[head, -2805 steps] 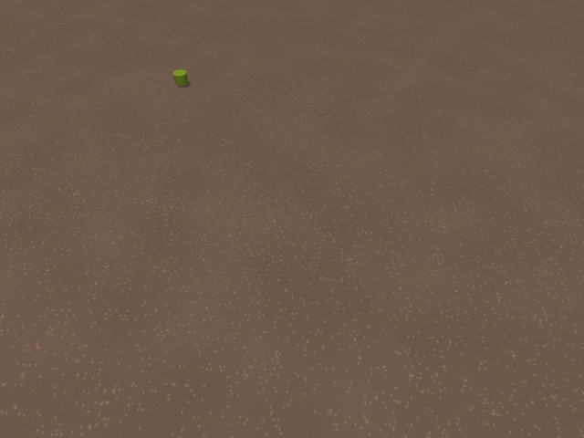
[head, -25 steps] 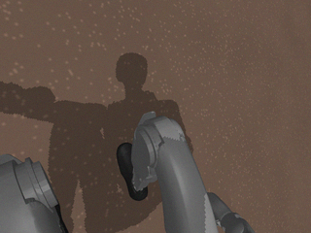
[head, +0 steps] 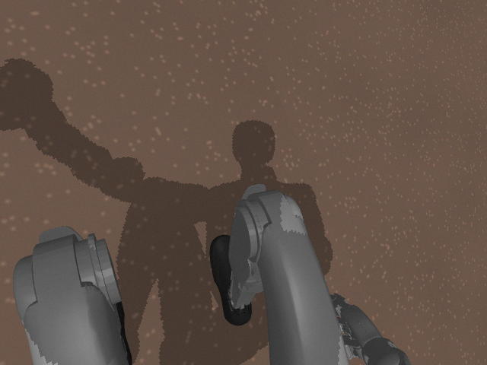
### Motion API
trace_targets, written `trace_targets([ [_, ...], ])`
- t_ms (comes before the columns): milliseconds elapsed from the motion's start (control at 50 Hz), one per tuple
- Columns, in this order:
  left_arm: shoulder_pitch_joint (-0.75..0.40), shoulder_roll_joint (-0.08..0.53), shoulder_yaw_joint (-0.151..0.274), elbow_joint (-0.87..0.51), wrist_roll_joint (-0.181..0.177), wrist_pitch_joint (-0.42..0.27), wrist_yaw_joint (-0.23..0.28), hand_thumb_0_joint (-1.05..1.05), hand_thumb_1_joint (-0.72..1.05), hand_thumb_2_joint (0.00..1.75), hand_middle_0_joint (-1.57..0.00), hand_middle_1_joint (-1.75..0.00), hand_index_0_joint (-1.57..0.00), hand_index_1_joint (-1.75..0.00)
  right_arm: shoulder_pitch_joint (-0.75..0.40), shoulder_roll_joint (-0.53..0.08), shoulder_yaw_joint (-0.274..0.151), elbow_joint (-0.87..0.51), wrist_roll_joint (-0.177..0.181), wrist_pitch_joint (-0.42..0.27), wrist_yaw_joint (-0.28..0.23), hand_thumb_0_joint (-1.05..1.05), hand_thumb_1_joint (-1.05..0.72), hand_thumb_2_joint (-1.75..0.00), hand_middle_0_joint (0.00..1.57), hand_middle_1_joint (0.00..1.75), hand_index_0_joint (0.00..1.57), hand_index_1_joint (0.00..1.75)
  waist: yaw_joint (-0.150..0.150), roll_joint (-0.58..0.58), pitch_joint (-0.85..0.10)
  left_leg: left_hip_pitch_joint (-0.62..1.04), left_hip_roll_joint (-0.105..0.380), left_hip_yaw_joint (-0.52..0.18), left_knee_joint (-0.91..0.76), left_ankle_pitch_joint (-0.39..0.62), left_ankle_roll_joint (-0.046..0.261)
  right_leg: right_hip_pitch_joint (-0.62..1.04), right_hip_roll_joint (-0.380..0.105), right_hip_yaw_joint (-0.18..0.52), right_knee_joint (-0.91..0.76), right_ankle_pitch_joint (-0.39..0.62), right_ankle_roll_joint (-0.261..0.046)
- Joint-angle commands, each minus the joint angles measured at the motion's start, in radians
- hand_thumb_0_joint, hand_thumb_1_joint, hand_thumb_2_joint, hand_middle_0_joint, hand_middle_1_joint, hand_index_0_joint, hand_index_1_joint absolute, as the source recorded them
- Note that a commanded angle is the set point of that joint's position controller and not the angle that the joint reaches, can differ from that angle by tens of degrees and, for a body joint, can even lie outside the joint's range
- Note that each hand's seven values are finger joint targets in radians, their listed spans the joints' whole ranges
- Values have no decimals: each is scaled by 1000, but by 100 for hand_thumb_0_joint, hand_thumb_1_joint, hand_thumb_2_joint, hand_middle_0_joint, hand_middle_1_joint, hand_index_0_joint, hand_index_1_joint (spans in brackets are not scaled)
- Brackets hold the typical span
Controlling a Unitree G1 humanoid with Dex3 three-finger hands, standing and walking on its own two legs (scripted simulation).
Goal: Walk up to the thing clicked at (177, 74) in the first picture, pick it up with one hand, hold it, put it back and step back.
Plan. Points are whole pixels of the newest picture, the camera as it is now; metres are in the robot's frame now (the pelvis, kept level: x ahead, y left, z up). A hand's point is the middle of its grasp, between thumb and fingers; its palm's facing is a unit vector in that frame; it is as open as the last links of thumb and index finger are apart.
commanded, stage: settle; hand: left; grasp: from above
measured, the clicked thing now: out of the picture +0.50 +0.39 -0.20
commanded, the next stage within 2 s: lift in 0.02 s
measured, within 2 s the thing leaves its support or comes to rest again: neither
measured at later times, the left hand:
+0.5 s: hand out of the picture +0.45 +0.38 -0.09, palm faces -0.49 -0.15 -0.86, open 10.7 cm
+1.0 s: hand out of the picture +0.38 +0.35 +0.10, palm faces -0.40 -0.15 -0.90, open 10.8 cm
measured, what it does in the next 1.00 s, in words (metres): rises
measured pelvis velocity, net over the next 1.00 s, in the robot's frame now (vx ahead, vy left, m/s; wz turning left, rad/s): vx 0.00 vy -0.01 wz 0.15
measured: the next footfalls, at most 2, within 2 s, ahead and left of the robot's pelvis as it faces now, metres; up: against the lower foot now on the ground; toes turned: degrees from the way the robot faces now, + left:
none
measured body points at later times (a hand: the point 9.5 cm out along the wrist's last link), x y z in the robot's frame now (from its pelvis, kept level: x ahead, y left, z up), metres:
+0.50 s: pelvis +0.00 +0.00 +0.04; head +0.24 +0.10 +0.40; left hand +0.48 +0.39 -0.04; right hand +0.08 -0.27 -0.05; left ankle +0.07 +0.12 -0.29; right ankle +0.12 -0.14 -0.29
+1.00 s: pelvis +0.00 -0.01 +0.17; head +0.17 +0.05 +0.58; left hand +0.39 +0.35 +0.16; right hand +0.17 -0.25 +0.05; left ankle +0.07 +0.12 -0.29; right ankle +0.12 -0.14 -0.29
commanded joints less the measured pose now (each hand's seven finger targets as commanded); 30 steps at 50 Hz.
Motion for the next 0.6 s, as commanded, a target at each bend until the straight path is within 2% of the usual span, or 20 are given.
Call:
trace_targets([
  [0,-389,309,53,-208,-5,19,61,0,49,82,-77,-99,-83,-92,210,-293,-114,4,-1,10,-17,0,-90,-90,20,30,20,30,-36,569,-734,663,10,80,-277,193,-29,218,42,-94,-169,191,-90],
  [20,-393,314,54,-201,-3,26,62,0,49,83,-78,-98,-83,-92,206,-291,-116,3,2,13,-19,0,-90,-90,20,30,20,30,-32,570,-744,649,9,89,-282,184,-26,222,44,-92,-173,188,-90],
  [60,-401,287,41,-199,-13,35,53,0,51,87,-79,-100,-85,-95,216,-293,-121,-1,4,14,-22,0,-90,-90,20,30,20,30,-46,545,-725,633,4,87,-289,163,-24,219,40,-91,-185,174,-89],
  [80,-392,283,36,-193,-14,38,48,0,49,79,-80,-103,-87,-96,224,-281,-121,4,5,13,-20,0,-94,-91,20,30,20,30,-45,555,-740,636,8,96,-294,164,-22,243,41,-86,-185,181,-86],
  [100,-363,288,40,-159,-20,49,42,0,41,80,-72,-95,-79,-88,226,-286,-126,9,9,16,-23,0,-89,-89,20,30,20,30,-33,516,-738,621,6,98,-290,158,-17,237,43,-84,-194,173,-87],
  [120,-349,291,42,-173,-21,54,33,0,43,73,-75,-101,-82,-93,236,-284,-129,-1,9,16,-24,0,-94,-91,20,30,20,30,-35,506,-752,624,5,102,-294,162,-15,264,43,-82,-205,174,-85],
  [140,-359,279,43,-193,-35,60,19,0,37,74,-67,-93,-74,-85,245,-289,-139,0,14,17,-26,0,-89,-89,20,30,20,30,-32,502,-763,634,1,98,-299,182,-17,262,38,-80,-207,187,-87],
  [160,-349,278,42,-217,-39,64,8,0,41,68,-72,-100,-80,-91,243,-278,-137,-5,15,20,-26,0,-94,-91,20,30,20,30,-19,534,-785,647,2,102,-312,199,-19,280,37,-77,-203,200,-87],
  [200,-328,275,47,-236,-61,78,-20,0,50,72,-78,-98,-86,-90,257,-278,-147,-2,23,28,-28,0,-92,-91,20,30,20,30,-1,534,-825,691,5,98,-329,226,-19,277,37,-74,-208,210,-88],
  [220,-301,276,59,-239,-75,85,-36,0,53,74,-80,-100,-88,-92,266,-285,-157,-9,29,32,-29,0,-92,-91,20,30,20,30,-1,523,-808,700,-3,90,-333,246,-21,276,33,-73,-218,217,-92],
  [240,-301,282,69,-272,-91,90,-51,0,56,74,-81,-102,-89,-93,272,-277,-159,-11,30,36,-29,0,-92,-91,20,30,20,30,4,522,-838,710,0,95,-342,253,-19,306,34,-69,-222,222,-89],
  [260,-279,287,74,-277,-100,96,-63,0,56,76,-82,-99,-90,-91,269,-274,-160,-15,33,43,-31,0,-92,-91,20,30,20,30,19,512,-858,710,0,104,-343,255,-18,318,35,-63,-229,220,-91],
  [320,-257,266,78,-352,-125,92,-107,0,59,77,-86,-98,-93,-91,270,-262,-172,-14,40,59,-40,0,-92,-91,20,30,20,30,27,493,-887,710,-7,124,-349,275,-10,361,32,-45,-261,233,-92],
  [340,-234,266,82,-371,-132,86,-120,0,58,73,-84,-97,-92,-89,267,-254,-177,-10,44,64,-43,0,-92,-90,20,30,20,30,44,490,-908,713,-5,129,-363,258,-7,375,33,-38,-269,223,-90],
  [380,-181,265,102,-405,-147,71,-143,0,57,72,-84,-93,-91,-85,266,-256,-189,-1,48,71,-51,0,-92,-90,20,30,20,30,59,480,-876,727,-12,128,-371,272,-11,358,26,-33,-284,218,-99],
  [400,-206,261,103,-458,-155,58,-151,0,57,72,-84,-93,-91,-85,260,-258,-195,-3,49,75,-56,0,-92,-90,20,30,20,30,63,503,-892,748,-14,118,-389,260,-16,339,24,-33,-282,208,-105],
  [440,-181,268,120,-508,-162,40,-162,0,56,76,-84,-95,-90,-88,254,-246,-211,-7,61,83,-61,0,-92,-90,20,30,20,30,83,510,-919,797,-13,112,-424,246,-16,346,22,-23,-297,195,-104],
  [480,-158,252,131,-555,-187,22,-165,0,58,78,-86,-93,-92,-87,245,-237,-227,-3,70,86,-69,0,-91,-90,20,30,20,30,98,505,-930,834,-15,103,-469,226,-17,348,18,-14,-313,188,-101],
  [540,-120,192,108,-562,-213,9,-167,0,55,80,-82,-99,-88,-92,232,-214,-238,9,81,87,-80,0,-92,-90,20,30,20,30,93,481,-919,853,-5,101,-525,169,-9,348,19,-8,-340,166,-91],
  [580,-60,169,111,-541,-214,13,-157,0,53,81,-79,-100,-86,-93,226,-209,-250,15,88,86,-85,0,-91,-90,20,30,20,30,108,456,-903,864,-8,93,-564,146,-6,355,16,-4,-362,156,-89],
])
